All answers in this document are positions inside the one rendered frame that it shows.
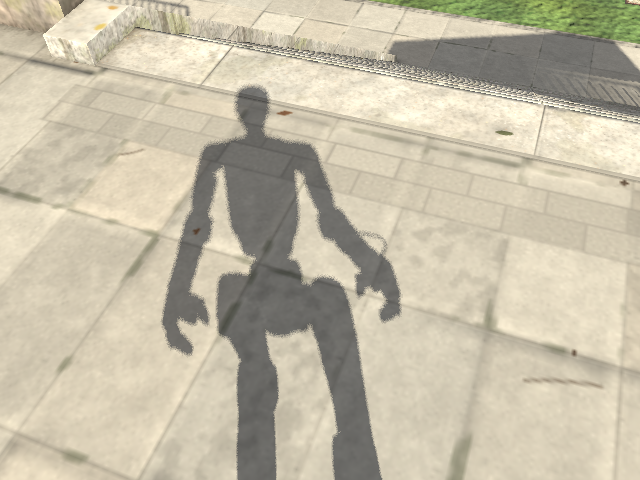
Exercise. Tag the stairs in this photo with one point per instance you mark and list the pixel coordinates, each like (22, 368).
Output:
(514, 91)

